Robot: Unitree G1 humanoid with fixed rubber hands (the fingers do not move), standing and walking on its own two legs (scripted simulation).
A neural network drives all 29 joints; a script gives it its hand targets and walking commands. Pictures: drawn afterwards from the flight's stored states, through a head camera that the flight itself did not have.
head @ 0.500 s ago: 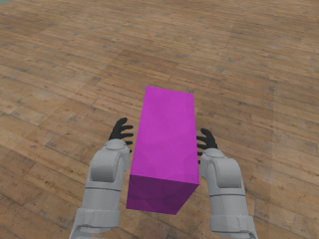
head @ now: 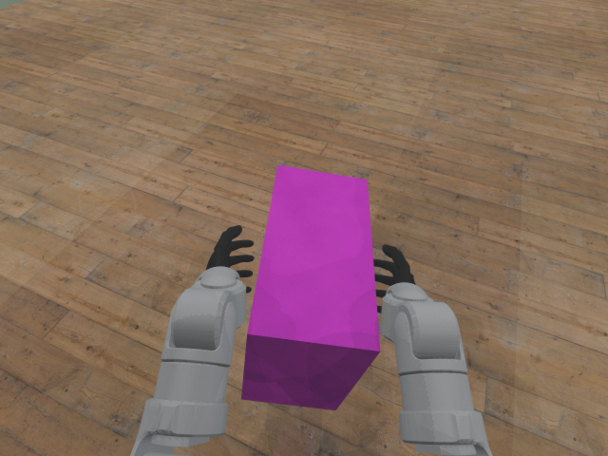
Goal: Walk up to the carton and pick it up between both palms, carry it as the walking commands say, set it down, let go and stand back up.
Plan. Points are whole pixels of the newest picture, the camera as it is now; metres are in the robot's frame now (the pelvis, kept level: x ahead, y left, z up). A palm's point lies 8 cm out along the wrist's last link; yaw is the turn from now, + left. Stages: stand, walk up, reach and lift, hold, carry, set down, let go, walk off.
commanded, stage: carry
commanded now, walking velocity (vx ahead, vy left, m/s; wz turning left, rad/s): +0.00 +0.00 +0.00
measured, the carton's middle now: (306, 285) +0.37 +0.00 -0.03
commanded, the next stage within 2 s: none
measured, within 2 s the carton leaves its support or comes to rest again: neither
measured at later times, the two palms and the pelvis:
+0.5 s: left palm (213, 272) +0.31 +0.12 +0.10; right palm (401, 287) +0.30 -0.11 +0.09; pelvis +0.00 +0.00 +0.00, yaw +0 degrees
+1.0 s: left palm (246, 265) +0.32 +0.08 +0.10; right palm (431, 294) +0.29 -0.15 +0.09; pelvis +0.01 +0.00 +0.00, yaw -6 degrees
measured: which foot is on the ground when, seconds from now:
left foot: down 0.00-1.00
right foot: down 0.00-1.00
